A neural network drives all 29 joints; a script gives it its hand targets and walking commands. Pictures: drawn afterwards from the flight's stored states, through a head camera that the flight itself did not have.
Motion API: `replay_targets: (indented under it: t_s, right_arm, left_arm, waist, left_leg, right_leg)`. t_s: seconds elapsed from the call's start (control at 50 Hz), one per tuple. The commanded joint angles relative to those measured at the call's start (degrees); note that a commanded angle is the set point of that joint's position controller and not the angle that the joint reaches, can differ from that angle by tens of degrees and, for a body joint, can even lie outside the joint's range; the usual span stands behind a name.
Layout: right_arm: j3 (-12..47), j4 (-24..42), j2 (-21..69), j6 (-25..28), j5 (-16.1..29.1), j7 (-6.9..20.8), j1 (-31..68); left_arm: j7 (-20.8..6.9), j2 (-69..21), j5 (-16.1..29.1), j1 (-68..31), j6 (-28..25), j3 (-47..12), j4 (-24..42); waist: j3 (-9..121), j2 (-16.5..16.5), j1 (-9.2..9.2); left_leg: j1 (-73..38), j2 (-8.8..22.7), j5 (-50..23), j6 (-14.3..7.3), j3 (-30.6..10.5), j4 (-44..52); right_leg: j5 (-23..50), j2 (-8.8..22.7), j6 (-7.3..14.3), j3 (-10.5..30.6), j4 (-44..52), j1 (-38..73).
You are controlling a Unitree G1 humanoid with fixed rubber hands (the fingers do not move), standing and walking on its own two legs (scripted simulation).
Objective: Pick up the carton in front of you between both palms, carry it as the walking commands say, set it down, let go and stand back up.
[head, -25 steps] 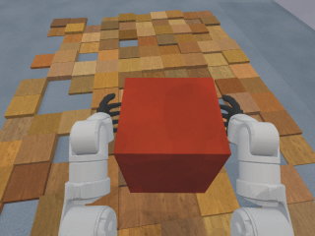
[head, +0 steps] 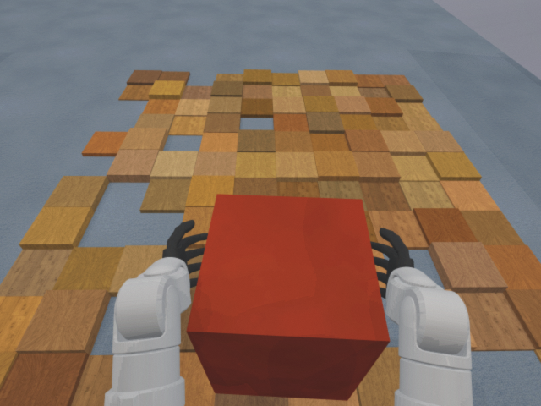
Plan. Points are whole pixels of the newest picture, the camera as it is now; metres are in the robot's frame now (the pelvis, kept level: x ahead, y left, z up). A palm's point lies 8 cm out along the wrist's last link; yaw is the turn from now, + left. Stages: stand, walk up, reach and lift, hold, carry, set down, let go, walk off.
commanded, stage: carry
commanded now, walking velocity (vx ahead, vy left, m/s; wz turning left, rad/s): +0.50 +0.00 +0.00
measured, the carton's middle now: (284, 301) +0.29 +0.01 +0.01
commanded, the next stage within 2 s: none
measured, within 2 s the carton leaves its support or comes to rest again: neither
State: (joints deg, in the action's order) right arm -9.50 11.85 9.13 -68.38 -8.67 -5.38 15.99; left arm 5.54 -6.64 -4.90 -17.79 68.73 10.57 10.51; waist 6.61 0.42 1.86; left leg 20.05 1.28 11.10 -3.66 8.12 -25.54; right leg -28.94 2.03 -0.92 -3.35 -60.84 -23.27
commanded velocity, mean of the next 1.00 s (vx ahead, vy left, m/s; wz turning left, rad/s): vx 0.50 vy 0.00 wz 0.00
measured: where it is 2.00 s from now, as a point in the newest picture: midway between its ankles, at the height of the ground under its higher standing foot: (294, 215)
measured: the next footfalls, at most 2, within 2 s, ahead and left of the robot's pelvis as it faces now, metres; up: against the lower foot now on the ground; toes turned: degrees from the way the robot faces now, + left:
right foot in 0.34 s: +0.39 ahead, -0.11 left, +0.00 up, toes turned -9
left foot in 0.84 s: +0.69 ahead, +0.07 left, +0.02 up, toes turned +6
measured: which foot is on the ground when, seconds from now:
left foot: down 0.00-0.34, up 0.36-0.82, down 0.84-1.00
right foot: up 0.00-0.32, down 0.34-0.84, up 0.86-1.00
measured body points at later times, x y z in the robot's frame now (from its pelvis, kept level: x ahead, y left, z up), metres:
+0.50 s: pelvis +0.28 -0.04 -0.02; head +0.28 -0.06 +0.43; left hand +0.62 +0.12 +0.11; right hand +0.64 -0.18 +0.11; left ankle +0.19 +0.07 -0.64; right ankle +0.35 -0.10 -0.75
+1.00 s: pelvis +0.58 -0.01 +0.00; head +0.67 -0.01 +0.44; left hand +0.98 +0.12 +0.09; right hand +0.95 -0.19 +0.08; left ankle +0.65 +0.06 -0.72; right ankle +0.49 -0.13 -0.63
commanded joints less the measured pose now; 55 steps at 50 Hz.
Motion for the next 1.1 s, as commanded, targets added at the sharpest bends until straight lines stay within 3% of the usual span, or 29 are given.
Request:
replay_targets:
  t_s: [0.0, 0.06, 0.14, 0.24, 0.26, 0.3, 0.32, 0.34, 0.36, 0.38, 0.42, 0.44, 0.48, 0.56, 0.62, 0.68, 0.74, 0.78, 0.8, 0.82, 0.84, 0.86, 0.88, 0.9, 0.92, 0.94, 0.98, 1.02, 1.08]
  right_arm:
    - [40.64, 10.46, 54.72, -0.42, 24.42, 14.12, 29.7]
    - [42.59, 12.42, 54.36, -0.4, 26.86, 15.2, 26.75]
    - [44.47, 13.08, 51.14, -0.63, 28.59, 16.1, 24.99]
    - [45.5, 12.3, 44.9, -0.8, 28.97, 15.3, 31.36]
    - [45.48, 12.17, 43.4, -0.88, 29.02, 14.9, 33.96]
    - [44.99, 11.03, 40.5, -1.39, 29.68, 13.8, 40.39]
    - [44.29, 9.89, 38.97, -1.8, 29.74, 13.09, 43.6]
    - [42.69, 7.97, 37.29, -2.35, 29.29, 12.38, 46.21]
    - [42.34, 5.47, 38.4, -2.91, 29.93, 11.65, 47.35]
    - [40.49, 3.58, 37.61, -3.2, 29.8, 10.99, 49.93]
    - [38.18, 0.86, 39.64, -3.51, 30.78, 10.03, 57.56]
    - [36.92, -0.58, 40.68, -3.69, 30.93, 9.56, 59.86]
    - [34.86, -3.18, 42.04, -4.04, 31.19, 8.65, 65.49]
    - [29.48, -12.23, 43.61, -4.64, 29.36, 7.55, 70.96]
    - [25.79, -19.23, 45.99, -4.6, 28.05, 7.83, 72.57]
    - [23.66, -24.98, 49.79, -3.73, 27.23, 8.74, 73.09]
    - [23.04, -27.45, 53.75, -2.72, 27.1, 9.57, 72.76]
    - [23.51, -26.73, 56.3, -2.19, 27.66, 10.01, 72.6]
    - [24.3, -25.49, 57.35, -1.9, 28.32, 10.16, 72.97]
    - [25.17, -23.63, 58.12, -1.55, 28.92, 10.25, 73.01]
    - [25.74, -20.53, 58.11, -1.08, 29.55, 10.31, 73.15]
    - [26.59, -16.82, 56.69, -0.31, 29.8, 9.84, 74.93]
    - [27.72, -13.48, 57.56, -0.59, 30.82, 9.69, 75.09]
    - [29.48, -8.34, 57.89, -0.84, 32.01, 9.56, 75.99]
    - [31.17, -3.61, 57.94, -0.94, 33.13, 9.42, 77.13]
    - [33.02, 1.06, 57.75, -1.02, 33.8, 9.21, 77.79]
    - [35.51, 7.72, 55.99, -1.35, 34.14, 8.83, 76.35]
    - [37.02, 11.73, 52.97, -1.63, 34.11, 8.63, 73.67]
    - [38.81, 11.54, 49.06, -2.45, 33.13, 9.16, 68.06]
  left_arm:
    - [-14.64, -57.27, 23.69, -30.29, 0.7, -44.55, 9.94]
    - [-13.79, -56.95, 21.98, -25.6, 0.16, -46.01, 13.55]
    - [-13.2, -54.33, 20.35, -21.2, 0.27, -45.65, 14.1]
    - [-13.17, -48.33, 21.0, -26.46, 0.98, -45.22, 12.07]
    - [-13.04, -46.9, 21.43, -29.11, 1.14, -45.03, 11.67]
    - [-12.55, -43.86, 22.07, -34.38, 1.51, -43.75, 9.47]
    - [-12.26, -42.08, 22.35, -36.4, 1.72, -42.35, 7.64]
    - [-11.92, -40.15, 22.55, -37.68, 2.09, -40.82, 5.27]
    - [-11.69, -37.45, 22.58, -41.16, 2.27, -39.12, 3.94]
    - [-11.44, -38.79, 24.34, -44.14, 2.62, -39.16, 3.11]
    - [-11.28, -41.21, 27.0, -53.29, 2.63, -38.81, 2.33]
    - [-11.35, -43.12, 28.76, -57.99, 2.76, -39.01, 1.77]
    - [-11.34, -45.51, 31.0, -65.95, 2.94, -38.01, -0.02]
    - [-11.21, -47.87, 30.94, -72.67, 3.91, -33.31, -8.42]
    - [-11.48, -50.6, 29.42, -73.89, 3.91, -29.23, -15.89]
    - [-11.95, -54.02, 27.76, -74.02, 2.88, -26.0, -21.5]
    - [-12.43, -56.86, 26.44, -73.16, 1.71, -24.28, -23.59]
    - [-12.53, -58.07, 25.84, -71.94, 1.05, -24.07, -22.71]
    - [-12.41, -58.45, 25.89, -72.17, 0.82, -24.55, -21.06]
    - [-12.2, -58.68, 26.04, -72.92, 0.68, -25.39, -18.68]
    - [-11.93, -58.55, 26.31, -73.98, 0.69, -26.6, -15.98]
    - [-11.7, -60.01, 26.32, -74.97, 0.97, -27.65, -13.1]
    - [-11.06, -58.57, 26.44, -75.19, 1.22, -28.65, -9.87]
    - [-10.22, -58.45, 25.66, -73.97, 1.5, -29.35, -6.86]
    - [-9.43, -57.38, 24.88, -73.04, 1.7, -29.45, -4.07]
    - [-8.74, -56.37, 24.14, -71.25, 1.89, -29.55, -1.77]
    - [-7.79, -53.38, 22.25, -66.96, 2.17, -30.33, 2.48]
    - [-7.24, -50.46, 20.86, -63.94, 2.34, -31.64, 6.06]
    - [-6.93, -46.5, 18.69, -59.26, 2.7, -33.76, 7.25]
  waist:
    - [19.01, -4.85, -3.07]
    - [18.61, -7.88, -2.85]
    - [13.22, -7.29, -2.86]
    - [7.77, -7.92, -3.5]
    - [8.16, -8.13, -3.54]
    - [12.74, -7.32, -0.17]
    - [17.03, -2.93, 2.22]
    - [19.75, 6.24, 3.62]
    - [21.66, 18.18, 1.61]
    - [21.63, 14.77, 1.37]
    - [20.22, 5.74, 0.95]
    - [19.75, 3.7, 0.44]
    - [20.61, 4.28, -0.02]
    - [19.77, 2.3, 0.43]
    - [18.58, 2.8, 1.23]
    - [17.14, 5.47, 1.86]
    - [15.23, 7.31, 1.84]
    - [15.72, 9.34, 0.53]
    - [18.31, 10.19, -1.62]
    - [23.45, 9.08, -4.71]
    - [27.9, 4.43, -7.98]
    - [35.15, -14.14, -7.24]
    - [35.43, -15.93, -7.12]
    - [32.53, -12.31, -7.46]
    - [30.38, -6.09, -7.55]
    - [28.8, -4.37, -6.87]
    - [30.06, -4.55, -6.62]
    - [31.23, -5.52, -7.07]
    - [30.47, -6.5, -7.58]
  left_leg:
    - [-31.38, 18.16, -18.2, -6.36, -21.68, 8.24]
    - [-28.44, 15.6, -17.49, -6.48, -15.9, 9.65]
    - [-25.74, 13.15, -19.22, -5.87, -10.59, 10.96]
    - [-22.99, 12.15, -26.77, -3.13, -6.34, 9.92]
    - [-22.65, 11.52, -31.44, -2.53, -4.86, 7.45]
    - [-18.5, 8.74, -39.16, -0.7, 0.41, -5.87]
    - [-11.81, 5.88, -30.73, 0.91, 2.49, -18.13]
    - [-1.8, 3.0, -10.89, 1.87, 1.62, -33.48]
    - [15.96, -6.4, 18.51, 2.88, -2.64, -46.66]
    - [19.36, -2.77, 17.79, 0.99, -9.14, -54.85]
    - [21.67, 0.78, 13.35, -0.55, -9.33, -57.38]
    - [21.39, 2.41, 10.97, -0.72, -10.1, -55.87]
    - [21.47, 3.02, 8.73, -0.5, -9.53, -54.97]
    - [29.61, 4.5, 8.72, 1.28, -7.69, -49.94]
    - [33.38, 4.69, 6.61, 2.18, -5.6, -42.51]
    - [31.09, 2.83, 1.6, 1.68, -2.7, -31.11]
    - [24.36, -0.33, -2.74, 1.04, 1.8, -17.09]
    - [14.43, -4.11, -3.53, 0.24, 5.36, -8.82]
    - [5.53, -6.06, -5.86, -0.47, 7.26, -4.45]
    - [-9.09, -6.34, -11.54, -1.82, 7.11, -3.78]
    - [-25.11, 1.36, -7.05, -4.9, -6.96, -3.78]
    - [-40.43, 16.58, -12.09, -14.94, -35.66, -2.01]
    - [-43.44, 16.68, -14.91, -16.02, -39.42, -0.46]
    - [-42.75, 15.79, -19.78, -14.88, -34.01, -3.05]
    - [-40.25, 15.35, -21.18, -12.31, -30.83, -3.35]
    - [-37.62, 15.03, -21.61, -10.33, -28.28, -3.05]
    - [-35.58, 14.48, -19.59, -9.74, -25.81, -1.99]
    - [-36.97, 14.63, -21.05, -11.14, -23.71, -3.05]
    - [-35.21, 13.17, -25.38, -10.78, -18.68, -4.74]
  right_leg:
    - [2.29, 2.99, -0.39, 1.42, 1.99, -19.51]
    - [8.67, 2.24, -0.62, -1.23, 6.47, -16.87]
    - [21.24, 3.1, -0.75, -2.4, 17.44, -16.56]
    - [26.62, 1.11, 2.21, -5.64, 27.11, -9.36]
    - [26.07, 0.13, 3.17, -6.96, 28.06, -5.91]
    - [24.7, -4.03, 4.32, -11.13, 31.23, 9.71]
    - [21.16, -3.72, 3.91, -10.22, 31.82, 22.59]
    - [15.48, 8.71, 5.0, 8.54, 32.96, 30.37]
    - [13.15, 20.83, 12.85, 35.62, 42.42, 39.61]
    - [8.23, 20.82, 15.35, 36.23, 44.12, 37.26]
    - [13.28, 17.13, 13.99, 26.29, 41.22, 29.8]
    - [12.97, 15.98, 13.09, 22.28, 41.28, 25.5]
    - [10.15, 14.66, 13.0, 18.22, 42.22, 21.69]
    - [12.23, 14.74, 15.91, 15.95, 42.72, 23.45]
    - [27.15, 13.98, 16.1, 12.66, 40.93, 27.57]
    - [40.96, 10.69, 13.72, 6.71, 38.46, 30.18]
    - [49.93, 9.15, 11.04, 2.47, 38.05, 31.42]
    - [62.74, 8.51, 8.47, -1.26, 34.24, 31.05]
    - [69.16, 7.87, 6.52, -4.24, 28.3, 30.12]
    - [68.35, 6.43, 4.23, -7.02, 17.51, 24.53]
    - [52.77, 4.04, 2.74, -5.0, 5.26, 9.53]
    - [17.74, -4.69, 0.92, -1.26, -11.39, -8.84]
    - [1.15, -6.19, 2.43, 4.89, -20.66, -16.4]
    - [0.22, -3.91, 3.54, 6.94, -22.8, -21.89]
    - [2.65, -1.91, 3.76, 7.45, -18.61, -23.45]
    - [4.89, -0.11, 3.67, 7.44, -13.38, -23.29]
    - [6.87, 1.04, 2.97, 7.69, -6.28, -20.33]
    - [6.21, 1.23, 2.03, 7.37, -0.82, -21.34]
    - [12.91, 1.28, 0.81, 5.86, 10.11, -20.32]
